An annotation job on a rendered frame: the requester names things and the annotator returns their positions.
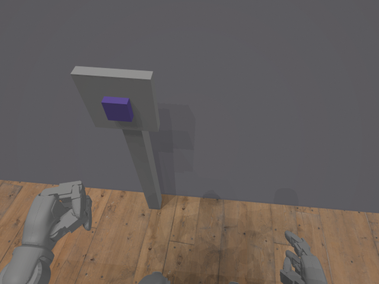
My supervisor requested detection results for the left robot forearm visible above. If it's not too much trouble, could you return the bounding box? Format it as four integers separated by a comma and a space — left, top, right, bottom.
0, 244, 54, 284

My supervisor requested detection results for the robot right hand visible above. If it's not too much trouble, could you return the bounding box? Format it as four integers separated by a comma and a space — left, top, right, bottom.
280, 231, 327, 284

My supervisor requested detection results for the panel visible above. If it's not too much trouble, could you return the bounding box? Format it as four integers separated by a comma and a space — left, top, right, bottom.
70, 66, 162, 210

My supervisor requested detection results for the robot left hand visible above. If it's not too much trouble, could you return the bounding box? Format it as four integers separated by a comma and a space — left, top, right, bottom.
21, 181, 92, 250

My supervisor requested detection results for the button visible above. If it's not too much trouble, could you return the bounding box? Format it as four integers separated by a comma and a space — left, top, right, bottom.
101, 96, 134, 122

